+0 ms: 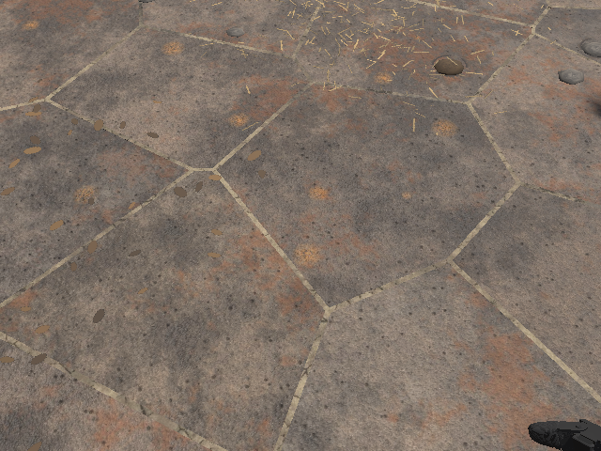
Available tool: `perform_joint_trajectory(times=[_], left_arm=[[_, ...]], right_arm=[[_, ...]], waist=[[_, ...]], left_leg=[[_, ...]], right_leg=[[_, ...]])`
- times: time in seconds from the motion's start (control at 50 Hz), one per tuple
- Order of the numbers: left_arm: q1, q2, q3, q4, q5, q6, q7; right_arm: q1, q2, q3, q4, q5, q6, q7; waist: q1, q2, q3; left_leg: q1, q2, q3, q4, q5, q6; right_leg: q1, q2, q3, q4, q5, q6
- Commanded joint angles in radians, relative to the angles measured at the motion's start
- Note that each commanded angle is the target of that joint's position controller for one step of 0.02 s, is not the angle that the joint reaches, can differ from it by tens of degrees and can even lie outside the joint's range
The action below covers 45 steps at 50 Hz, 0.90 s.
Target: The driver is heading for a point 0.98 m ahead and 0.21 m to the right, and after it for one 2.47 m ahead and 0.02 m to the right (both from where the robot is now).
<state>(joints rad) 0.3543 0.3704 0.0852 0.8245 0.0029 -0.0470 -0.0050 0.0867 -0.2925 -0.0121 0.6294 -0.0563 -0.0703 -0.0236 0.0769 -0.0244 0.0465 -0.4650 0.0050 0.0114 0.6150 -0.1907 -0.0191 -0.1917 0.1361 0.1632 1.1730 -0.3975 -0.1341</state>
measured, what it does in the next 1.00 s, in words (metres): walks ahead, turning right: right foot, then left foot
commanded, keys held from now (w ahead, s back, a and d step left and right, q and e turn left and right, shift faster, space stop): w+e+shift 0.42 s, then w+shift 0.08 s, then w+q+shift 0.50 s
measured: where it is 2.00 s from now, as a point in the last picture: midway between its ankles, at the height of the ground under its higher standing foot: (437, 50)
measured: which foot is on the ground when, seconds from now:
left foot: down 0.00-0.38, up 0.40-0.82, down 0.84-1.00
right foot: up 0.00-0.36, down 0.38-0.84, up 0.86-1.00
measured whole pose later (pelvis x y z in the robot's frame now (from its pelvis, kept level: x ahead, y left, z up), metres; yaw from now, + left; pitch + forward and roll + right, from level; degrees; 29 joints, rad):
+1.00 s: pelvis +0.90 -0.24 +0.01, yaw -16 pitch +0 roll +2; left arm 0.14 0.25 -0.03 0.67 0.07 -0.09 0.00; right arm 0.45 -0.33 -0.06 0.87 -0.01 -0.03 0.01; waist -0.04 0.00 0.02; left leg -0.22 -0.20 -0.02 0.45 -0.23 0.16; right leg -0.56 -0.04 0.10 1.28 -0.32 0.01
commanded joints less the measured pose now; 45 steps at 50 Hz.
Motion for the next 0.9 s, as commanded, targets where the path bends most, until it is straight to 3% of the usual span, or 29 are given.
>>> perform_joint_trajectory(times=[0.02,0.06,0.1,0.18,0.24,0.3,0.34,0.36,0.38,0.4,0.42,0.44,0.46,0.48,0.5,0.52,0.54,0.6,0.66,0.7,0.72,0.76,0.78,0.8,0.82,0.84,0.86,0.88,0.9], left_arm=[[-0.121,0.063,-0.01,-0.124,0.027,0.004,-0.023],[-0.168,-0.002,-0.028,-0.164,0.039,0.03,-0.052],[-0.209,-0.032,-0.044,-0.208,0.035,0.049,-0.066],[-0.341,-0.025,-0.06,-0.287,0.027,0.053,-0.082],[-0.458,-0.026,-0.07,-0.311,0.029,0.052,-0.102],[-0.441,-0.018,-0.068,-0.292,0.025,0.045,-0.097],[-0.229,0.039,-0.041,-0.232,0.023,0.04,-0.076],[-0.021,0.084,-0.013,-0.169,0.021,0.036,-0.059],[0.131,0.126,0.021,-0.103,0.016,0.033,-0.033],[0.043,0.208,0.047,-0.107,-0.008,0.046,-0.01],[0.015,0.282,0.058,-0.164,0.028,0.063,-0.013],[0.049,0.231,0.057,-0.162,0.026,0.061,-0.002],[0.019,0.17,0.043,-0.134,0.023,0.048,0.008],[-0.008,0.132,0.031,-0.117,0.022,0.028,0.015],[-0.059,0.099,0.017,-0.121,0.022,0.01,0.022],[-0.068,0.062,-0.003,-0.117,0.018,-0.01,0.024],[-0.048,0.027,-0.015,-0.098,0.012,-0.028,0.019],[-0.001,0.05,-0.01,-0.063,0.012,-0.061,0.0],[0.07,0.041,-0.017,-0.029,-0.003,-0.084,-0.014],[0.093,0.062,-0.018,-0.002,0.004,-0.092,-0.007],[0.1,0.071,-0.019,0.004,0.012,-0.093,0.001],[0.096,0.105,-0.013,0.01,0.028,-0.082,0.026],[0.079,0.119,-0.009,0.006,0.042,-0.069,0.04],[0.035,0.131,-0.005,-0.007,0.06,-0.054,0.052],[-0.055,0.151,0.002,-0.033,0.066,-0.038,0.058],[-0.134,0.112,-0.007,-0.06,0.06,-0.043,0.054],[-0.006,-0.038,-0.045,-0.131,0.02,-0.067,0.025],[-0.063,0.013,-0.063,-0.159,0.034,-0.088,0.024],[-0.138,0.039,-0.065,-0.173,0.04,-0.099,0.014]], right_arm=[[0.191,-0.098,-0.055,0.011,-0.004,0.003,0.0],[0.263,-0.067,-0.045,0.091,0.012,-0.012,0.005],[0.286,-0.055,-0.043,0.126,0.033,-0.033,0.023],[0.253,-0.082,-0.045,0.147,0.028,-0.057,0.028],[0.32,-0.112,-0.051,0.182,0.027,-0.057,0.023],[0.38,-0.179,-0.063,0.192,0.027,-0.04,0.005],[0.342,-0.245,-0.081,0.175,0.024,-0.006,-0.01],[0.291,-0.258,-0.086,0.151,0.023,0.01,-0.008],[0.267,-0.236,-0.085,0.136,0.016,0.019,0.002],[0.262,-0.101,-0.055,0.088,0.0,0.016,0.022],[0.271,-0.124,-0.053,-0.033,0.026,-0.006,0.02],[0.192,-0.146,-0.046,-0.045,0.024,-0.032,0.021],[0.187,-0.137,-0.037,-0.029,0.029,-0.042,0.019],[0.174,-0.123,-0.031,-0.015,0.016,-0.035,0.015],[0.202,-0.108,-0.027,0.008,-0.004,-0.015,0.016],[0.262,-0.092,-0.02,0.02,-0.012,0.009,0.023],[0.251,-0.082,-0.018,0.026,-0.012,0.024,0.031],[0.058,-0.038,0.002,-0.035,0.017,0.029,0.053],[-0.052,-0.011,0.012,-0.046,0.048,0.019,0.073],[-0.059,-0.024,0.006,-0.03,0.063,0.017,0.076],[-0.054,-0.042,0.001,-0.022,0.06,0.015,0.075],[-0.019,-0.083,-0.014,-0.004,0.047,0.014,0.074],[0.064,-0.118,-0.028,0.024,0.045,0.019,0.071],[0.239,-0.157,-0.046,0.082,0.045,0.025,0.066],[0.475,-0.19,-0.068,0.157,0.045,0.03,0.058],[0.639,-0.237,-0.095,0.204,0.044,0.041,0.044],[0.509,-0.311,-0.108,0.193,0.026,0.047,0.042],[0.408,-0.256,-0.11,0.133,0.04,0.051,0.045],[0.369,-0.198,-0.098,0.134,0.045,0.049,0.038]], waist=[[-0.135,0.033,-0.123],[-0.11,0.078,-0.043],[-0.087,0.109,-0.02],[-0.054,0.099,0.049],[-0.085,0.048,0.114],[-0.057,0.1,0.05],[0.073,0.151,-0.075],[0.162,0.157,-0.161],[0.202,0.081,-0.214],[0.076,-0.174,-0.144],[0.027,-0.171,-0.331],[0.055,0.003,-0.291],[0.001,0.079,-0.13],[-0.051,0.134,-0.048],[-0.101,0.163,-0.03],[-0.138,0.119,-0.034],[-0.141,0.12,-0.014],[-0.084,0.071,0.065],[-0.017,0.048,0.063],[-0.011,0.029,0.045],[-0.021,0.015,0.035],[-0.064,-0.053,-0.026],[-0.114,-0.084,-0.077],[-0.201,-0.103,-0.149],[-0.329,-0.087,-0.208],[-0.412,0.04,-0.227],[-0.18,0.409,-0.291],[-0.223,0.162,-0.329],[-0.188,0.018,-0.186]], left_leg=[[0.529,0.321,-0.48,-0.368,-0.346,0.132],[0.428,0.27,-0.284,-0.399,-0.169,0.103],[0.409,0.285,-0.181,-0.425,-0.025,0.097],[0.33,0.236,0.087,-0.495,0.225,0.07],[0.368,0.192,0.232,-0.524,0.434,0.034],[0.502,0.205,0.289,-0.374,1.093,0.007],[0.527,0.258,0.273,-0.08,1.325,0.015],[0.44,0.275,0.246,0.171,1.299,0.038],[0.232,0.22,0.239,0.515,0.846,0.034],[-0.085,0.029,0.226,0.895,-0.235,0.008],[-0.379,-0.04,0.014,1.092,-0.325,-0.02],[-0.431,0.028,-0.088,1.013,-0.224,-0.009],[-0.409,0.071,-0.08,0.895,-0.162,-0.002],[-0.333,0.107,-0.071,0.808,-0.16,-0.007],[-0.244,0.133,-0.07,0.748,-0.166,-0.011],[-0.176,0.151,-0.065,0.69,-0.173,-0.023],[-0.146,0.171,-0.055,0.627,-0.192,-0.032],[-0.168,0.177,0.01,0.354,0.034,-0.001],[-0.05,0.114,0.089,0.097,0.34,0.07],[-0.041,0.053,0.106,0.019,0.408,0.107],[-0.046,0.018,0.116,0.003,0.383,0.124],[-0.001,-0.055,0.14,-0.022,0.288,0.148],[0.079,-0.098,0.149,-0.012,0.219,0.157],[0.228,-0.131,0.147,0.013,0.155,0.173],[0.433,-0.111,0.106,-0.026,0.109,0.212],[0.648,-0.022,-0.027,-0.011,0.01,0.278],[0.953,0.245,-0.657,-0.11,-0.043,0.494],[0.907,0.284,-0.867,-0.3,-0.244,0.521],[0.724,0.269,-0.78,-0.36,-0.328,0.467]], right_leg=[[-0.535,-0.155,-0.064,0.176,0.122,0.027],[-0.539,-0.207,-0.068,0.15,0.127,0.034],[-0.593,-0.24,-0.079,0.141,0.152,0.038],[-0.588,-0.239,-0.138,-0.03,0.341,0.044],[-0.518,-0.195,-0.275,-0.264,0.403,0.006],[-0.356,-0.087,-0.381,-0.38,0.353,-0.05],[-0.127,-0.032,-0.358,-0.4,0.244,-0.087],[0.101,-0.014,-0.314,-0.431,0.199,-0.117],[0.367,-0.028,-0.218,-0.519,0.166,-0.148],[0.444,-0.202,0.08,-0.537,0.237,-0.189],[0.67,-0.361,0.59,-0.742,0.113,-0.378],[0.604,-0.397,0.652,-0.881,0.029,-0.341],[0.427,-0.378,0.572,-0.923,0.077,-0.3],[0.257,-0.333,0.47,-0.925,0.184,-0.264],[0.141,-0.27,0.346,-0.928,0.251,-0.222],[0.046,-0.275,0.303,-0.943,0.329,-0.227],[-0.019,-0.256,0.255,-0.958,0.385,-0.215],[-0.073,-0.175,0.054,-1.039,0.528,-0.141],[-0.034,-0.157,-0.068,-1.123,0.711,-0.041],[0.115,-0.188,-0.124,-1.151,0.884,0.007],[0.2,-0.206,-0.165,-1.112,1.079,0.024],[0.336,-0.248,-0.204,-0.982,1.399,0.072],[0.365,-0.267,-0.217,-0.857,1.526,0.089],[0.346,-0.281,-0.234,-0.647,1.611,0.101],[0.228,-0.272,-0.262,-0.319,1.571,0.112],[-0.042,-0.148,-0.281,0.167,0.949,0.111],[-0.589,0.02,-0.163,0.538,-0.11,0.185],[-0.689,-0.045,-0.02,0.526,-0.024,0.15],[-0.677,-0.118,0.009,0.414,0.067,0.134]])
